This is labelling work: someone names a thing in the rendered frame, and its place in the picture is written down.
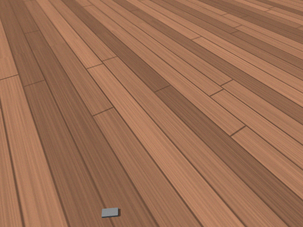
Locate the small box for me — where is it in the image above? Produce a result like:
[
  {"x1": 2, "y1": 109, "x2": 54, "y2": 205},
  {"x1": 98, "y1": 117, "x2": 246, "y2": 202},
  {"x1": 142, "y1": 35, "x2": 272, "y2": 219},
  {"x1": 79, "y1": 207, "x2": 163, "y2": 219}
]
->
[{"x1": 101, "y1": 208, "x2": 119, "y2": 218}]

